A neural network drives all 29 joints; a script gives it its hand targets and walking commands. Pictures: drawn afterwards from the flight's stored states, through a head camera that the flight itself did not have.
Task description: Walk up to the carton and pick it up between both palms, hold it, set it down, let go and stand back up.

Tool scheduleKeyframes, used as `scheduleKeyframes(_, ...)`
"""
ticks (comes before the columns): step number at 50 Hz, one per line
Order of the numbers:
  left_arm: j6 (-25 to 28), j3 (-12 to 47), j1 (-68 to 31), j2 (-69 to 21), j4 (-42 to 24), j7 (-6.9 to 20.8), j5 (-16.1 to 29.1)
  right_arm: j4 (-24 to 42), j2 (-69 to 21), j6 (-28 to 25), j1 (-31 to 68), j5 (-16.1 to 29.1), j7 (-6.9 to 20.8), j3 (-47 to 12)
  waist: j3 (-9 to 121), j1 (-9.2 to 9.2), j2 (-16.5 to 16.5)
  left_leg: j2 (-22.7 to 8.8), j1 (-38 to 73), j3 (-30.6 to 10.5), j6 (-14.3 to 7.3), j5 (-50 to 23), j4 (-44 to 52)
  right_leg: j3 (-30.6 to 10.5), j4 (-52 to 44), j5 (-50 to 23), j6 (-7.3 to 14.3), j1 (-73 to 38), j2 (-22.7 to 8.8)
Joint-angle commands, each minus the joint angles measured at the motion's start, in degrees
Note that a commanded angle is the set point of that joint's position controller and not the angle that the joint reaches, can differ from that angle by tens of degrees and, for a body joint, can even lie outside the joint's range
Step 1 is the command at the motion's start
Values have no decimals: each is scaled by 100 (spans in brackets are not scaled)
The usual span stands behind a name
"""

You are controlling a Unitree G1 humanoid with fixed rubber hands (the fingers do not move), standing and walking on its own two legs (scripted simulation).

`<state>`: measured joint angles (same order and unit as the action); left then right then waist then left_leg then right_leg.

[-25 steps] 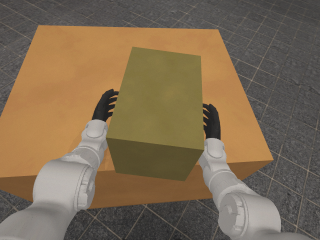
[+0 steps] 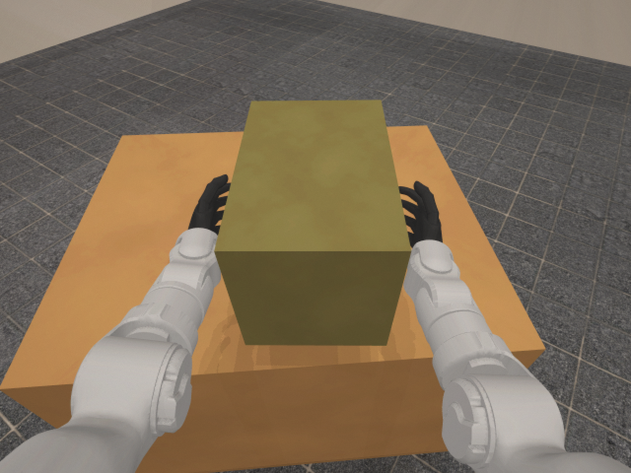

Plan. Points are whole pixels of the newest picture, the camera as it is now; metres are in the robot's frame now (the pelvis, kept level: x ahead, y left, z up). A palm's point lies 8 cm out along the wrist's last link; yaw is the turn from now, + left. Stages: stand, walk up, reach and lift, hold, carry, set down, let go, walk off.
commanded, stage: reach and lift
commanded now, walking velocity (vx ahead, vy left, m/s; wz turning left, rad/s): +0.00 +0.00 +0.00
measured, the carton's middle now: (315, 217) +0.46 -0.02 +0.07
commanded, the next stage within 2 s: hold in 1.78 s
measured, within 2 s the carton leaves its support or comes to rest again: neither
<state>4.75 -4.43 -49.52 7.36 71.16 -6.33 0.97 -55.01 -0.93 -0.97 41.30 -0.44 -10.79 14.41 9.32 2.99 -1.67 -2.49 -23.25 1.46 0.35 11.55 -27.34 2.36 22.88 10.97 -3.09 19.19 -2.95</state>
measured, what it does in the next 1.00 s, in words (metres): stands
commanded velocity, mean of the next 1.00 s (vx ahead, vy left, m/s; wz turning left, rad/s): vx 0.00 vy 0.00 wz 0.00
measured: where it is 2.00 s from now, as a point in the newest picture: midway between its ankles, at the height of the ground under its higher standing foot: outside the picture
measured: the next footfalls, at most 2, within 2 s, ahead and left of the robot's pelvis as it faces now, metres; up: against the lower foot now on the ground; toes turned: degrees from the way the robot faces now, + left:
none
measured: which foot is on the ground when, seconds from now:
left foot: down 0.00-1.00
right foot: down 0.00-1.00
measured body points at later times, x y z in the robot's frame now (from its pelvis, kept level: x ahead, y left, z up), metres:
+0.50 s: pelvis +0.00 -0.01 +0.01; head +0.00 +0.01 +0.46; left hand +0.40 +0.13 +0.11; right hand +0.39 -0.17 +0.10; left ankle +0.02 +0.12 -0.74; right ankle +0.00 -0.15 -0.74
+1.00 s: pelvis -0.01 -0.02 +0.01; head -0.03 +0.02 +0.46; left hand +0.38 +0.14 +0.13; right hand +0.37 -0.16 +0.13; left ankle +0.02 +0.12 -0.74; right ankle +0.00 -0.16 -0.74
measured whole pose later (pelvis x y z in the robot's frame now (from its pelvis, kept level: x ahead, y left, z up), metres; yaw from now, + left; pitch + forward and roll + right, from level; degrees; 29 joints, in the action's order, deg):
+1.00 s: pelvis -0.01 -0.02 +0.01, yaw +1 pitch -3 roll -1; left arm -28.3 -11.4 -34.9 1.2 24.3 -3.9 -11.3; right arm -38.8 0.3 12.6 36.3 7.3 -10.3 6.7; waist -0.3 3.2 4.4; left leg -2.6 -8.7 -1.4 2.1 7.3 -19.0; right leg 2.7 16.2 8.2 -1.5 4.9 -1.6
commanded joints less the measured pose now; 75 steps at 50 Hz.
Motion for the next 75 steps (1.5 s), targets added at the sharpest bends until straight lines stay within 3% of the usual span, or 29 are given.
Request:
scheduleKeyframes(1, -69, 969, -4273, -4636, -2513, 1193, -314, 1361, -4335, 221, 4415, 32, 590, -2054, 2221, 246, 259, 411, 1949, -137, 229, -1941, 396, -46, -460, -1873, 87, -1509, 639)
scheduleKeyframes(3, -155, 856, -4106, -4536, -2624, 1248, -396, 1354, -4396, 243, 4490, 133, 545, -2187, 2368, 108, 331, 438, 1990, -109, 281, -2145, 418, -107, -445, -2319, 47, -1894, 618)
scheduleKeyframes(4, -203, 1088, -4080, -4783, -3085, 1225, -305, 1440, -4488, 230, 4263, 220, 565, -2281, 2630, 209, 212, 450, 2207, -113, 358, -2565, 383, -119, -396, -2687, 45, -1969, 620)
scheduleKeyframes(5, -340, 988, -4038, -4668, -2733, 1257, -361, 1445, -4340, 297, 4351, 281, 567, -2283, 2290, 240, 314, 478, 2101, -140, 290, -2244, 396, -138, -486, -2487, 21, -1922, 589)
scheduleKeyframes(7, -489, 1048, -3643, -4684, -3135, 1201, -364, 1917, -4300, 234, 4433, 482, 548, -2571, 2617, 12, 127, 454, 2171, -133, 319, -2502, 387, -134, -432, -2861, 9, -2202, 641)
scheduleKeyframes(9, -620, 1177, -3794, -4786, -3544, 1207, -432, 2006, -4339, 267, 4363, 471, 535, -2611, 2516, 113, 54, 458, 2228, -125, 325, -2398, 492, -105, -485, -2657, 1, -2122, 625)
scheduleKeyframes(11, -730, 1649, -3458, -5024, -4117, 1085, -223, 2727, -4272, 150, 4223, 759, 570, -2947, 3033, 73, -333, 465, 2569, -170, 522, -3294, 326, -110, -363, -3141, 73, -2131, 651)
scheduleKeyframes(15, -1120, 1874, -3399, -4913, -4476, 1025, -288, 2818, -3998, 406, 4010, 922, 588, -3095, 2443, 33, -463, 447, 2671, -225, 462, -2896, 450, -19, -628, -2097, 80, -1719, 672)
scheduleKeyframes(16, -1198, 2082, -3420, -5105, -5114, 935, -165, 3176, -4010, 336, 4187, 1045, 595, -3288, 2967, 1, -637, 411, 2971, -290, 559, -3449, 328, -18, -589, -2394, 124, -1756, 729)
scheduleKeyframes(17, -1279, 2305, -3460, -5132, -5068, 922, -74, 3121, -3967, 405, 4036, 1065, 571, -3229, 2752, 114, -540, 417, 2923, -300, 552, -3193, 352, 36, -605, -2200, 96, -1495, 735)
scheduleKeyframes(20, -1571, 2346, -3224, -5111, -5417, 869, -68, 3720, -3914, 583, 4374, 1291, 545, -3550, 2998, -28, -558, 440, 2896, -379, 528, -3056, 344, -20, -581, -2218, 130, -1635, 683)
scheduleKeyframes(23, -1868, 2141, -2731, -5029, -5315, 989, -293, 3667, -3802, 817, 4056, 1217, 499, -3528, 2337, -27, 66, 467, 2670, -331, 362, -2455, 604, -98, -639, -2082, 60, -1851, 654)
scheduleKeyframes(24, -1885, 2219, -2715, -5064, -5702, 986, -255, 3989, -3821, 785, 4042, 1275, 477, -3622, 2836, -7, -85, 504, 2868, -297, 363, -2629, 527, -57, -628, -2265, 63, -1935, 660)
scheduleKeyframes(27, -2114, 2155, -2800, -4960, -5443, 1022, -254, 4011, -3748, 927, 4255, 1261, 448, -3617, 2322, 60, 255, 524, 2686, -273, 283, -2015, 673, -90, -734, -1777, 35, -1784, 669)
scheduleKeyframes(29, -2198, 2111, -2471, -5055, -5314, 1080, -314, 4383, -3952, 998, 4368, 1285, 424, -3830, 2228, -139, 560, 563, 2343, -265, 136, -1715, 728, -131, -732, -1828, -17, -1996, 567)
scheduleKeyframes(34, -2430, 1710, -2590, -4747, -5237, 1185, -540, 3772, -3858, 1134, 4177, 1160, 473, -3540, 1517, -106, 746, 492, 2359, -174, 99, -1245, 977, -79, -844, -1230, 3, -1751, 587)
scheduleKeyframes(39, -2605, 1928, -2991, -4954, -5746, 1226, -546, 3349, -3845, 1048, 4141, 1051, 574, -3186, 1428, 83, 49, 465, 2534, -107, 145, -826, 1082, 19, -897, -606, 78, -1536, 597)
scheduleKeyframes(42, -2701, 1804, -3053, -4736, -5339, 1176, -652, 2936, -3733, 1064, 4332, 865, 607, -2898, 962, 163, 16, 527, 2281, -35, 105, -202, 1179, 20, -1047, -97, 83, -1538, 499)
scheduleKeyframes(43, -2748, 1922, -3097, -4868, -5579, 1160, -655, 3060, -3692, 980, 4422, 935, 640, -2844, 1148, 119, -266, 510, 2382, -74, 138, -376, 1121, 42, -969, -159, 112, -1526, 519)
scheduleKeyframes(44, -2819, 1830, -2918, -4842, -5444, 1141, -673, 3243, -3653, 956, 4642, 990, 645, -2874, 1279, 23, -71, 470, 2374, -81, 140, -382, 1106, 70, -964, -204, 112, -1566, 574)
scheduleKeyframes(47, -2724, 2394, -3157, -5070, -6317, 1039, -363, 3940, -3711, 806, 4738, 1275, 617, -3311, 2463, 208, -327, 518, 2987, -179, 267, -1660, 696, 108, -726, -1342, 99, -1771, 626)
scheduleKeyframes(52, -2701, 2949, -2765, -5351, -6690, 866, -182, 4474, -3661, 897, 4339, 1523, 583, -3701, 2661, 250, -485, 486, 3214, -324, 404, -2201, 513, 130, -662, -1561, 87, -1572, 666)
scheduleKeyframes(54, -2792, 2678, -2225, -5089, -6523, 824, -251, 4620, -3504, 1029, 4124, 1616, 566, -3885, 2425, 59, 5, 469, 3039, -350, 303, -2274, 546, 47, -709, -1816, 70, -1716, 695)
scheduleKeyframes(56, -3013, 2121, -2061, -4851, -5849, 940, -624, 4127, -3348, 1245, 4166, 1429, 576, -3693, 1443, -58, 241, 462, 2724, -242, 128, -1321, 861, 32, -876, -890, 43, -1539, 621)
scheduleKeyframes(62, -3262, 1977, -1861, -4661, -6403, 1132, -737, 4375, -3332, 1272, 4035, 1510, 481, -3887, 1389, -177, 427, 531, 2792, -102, 115, -1814, 900, 59, -808, -1556, 16, -2017, 687)
scheduleKeyframes(69, -3210, 2998, -2063, -5066, -7554, 1026, -197, 5170, -3318, 1293, 3830, 1842, 380, -4149, 2267, 292, -104, 533, 3336, -324, 409, -2873, 380, 126, -670, -2439, 14, -1987, 747)
scheduleKeyframes(71, -3275, 3120, -1822, -5024, -7682, 975, -124, 5689, -3267, 1293, 3797, 1986, 357, -4365, 2537, 256, -96, 546, 3369, -406, 425, -3118, 276, 78, -630, -2900, 10, -2111, 720)
scheduleKeyframes(73, -3364, 3119, -1707, -4986, -7679, 989, -198, 5619, -3200, 1408, 3549, 1884, 340, -4230, 2317, 368, -143, 514, 3363, -413, 431, -3015, 320, 107, -661, -2714, 9, -1930, 762)
scheduleKeyframes(75, -3485, 2845, -1592, -4706, -7584, 1084, -330, 5356, -3136, 1539, 3404, 1883, 314, -4236, 1748, 233, 16, 543, 3005, -367, 337, -2503, 532, 36, -695, -2493, -12, -2085, 671)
